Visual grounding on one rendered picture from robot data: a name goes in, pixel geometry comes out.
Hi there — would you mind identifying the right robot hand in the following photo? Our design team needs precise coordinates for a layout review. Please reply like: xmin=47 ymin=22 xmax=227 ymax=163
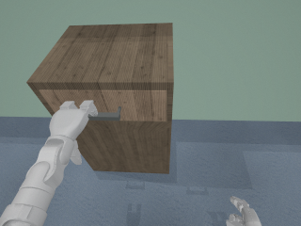
xmin=226 ymin=196 xmax=261 ymax=226

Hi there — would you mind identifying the cabinet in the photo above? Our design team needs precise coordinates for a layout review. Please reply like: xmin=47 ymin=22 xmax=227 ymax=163
xmin=26 ymin=23 xmax=174 ymax=174

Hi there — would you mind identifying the left robot forearm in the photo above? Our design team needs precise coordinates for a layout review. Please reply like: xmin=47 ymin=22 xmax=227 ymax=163
xmin=0 ymin=135 xmax=75 ymax=226

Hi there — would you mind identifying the drawer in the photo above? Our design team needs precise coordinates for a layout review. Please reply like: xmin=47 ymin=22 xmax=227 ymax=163
xmin=39 ymin=89 xmax=166 ymax=121

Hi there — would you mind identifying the left robot hand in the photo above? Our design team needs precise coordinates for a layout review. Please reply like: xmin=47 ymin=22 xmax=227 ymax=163
xmin=49 ymin=100 xmax=98 ymax=165

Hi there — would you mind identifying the handle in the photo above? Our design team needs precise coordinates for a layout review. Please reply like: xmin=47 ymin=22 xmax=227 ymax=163
xmin=88 ymin=106 xmax=121 ymax=121

